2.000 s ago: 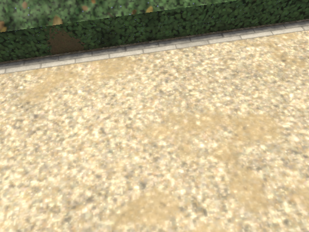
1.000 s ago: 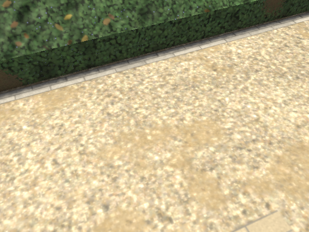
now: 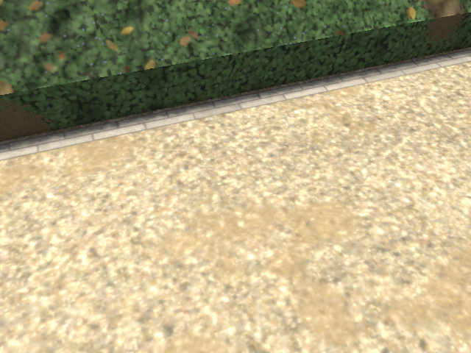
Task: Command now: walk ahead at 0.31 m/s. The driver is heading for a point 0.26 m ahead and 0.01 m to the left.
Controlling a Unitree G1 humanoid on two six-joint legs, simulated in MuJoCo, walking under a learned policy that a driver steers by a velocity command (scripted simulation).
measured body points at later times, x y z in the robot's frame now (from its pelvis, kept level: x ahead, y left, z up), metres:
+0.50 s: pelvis +0.13 +0.04 -0.01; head +0.16 +0.04 +0.44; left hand +0.20 +0.25 -0.17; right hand +0.06 -0.16 -0.17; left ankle +0.03 +0.10 -0.74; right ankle +0.19 -0.05 -0.74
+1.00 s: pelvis +0.16 +0.03 +0.00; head +0.16 +0.03 +0.45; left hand +0.12 +0.23 -0.17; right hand +0.09 -0.17 -0.16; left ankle +0.03 +0.10 -0.74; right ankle +0.19 -0.05 -0.74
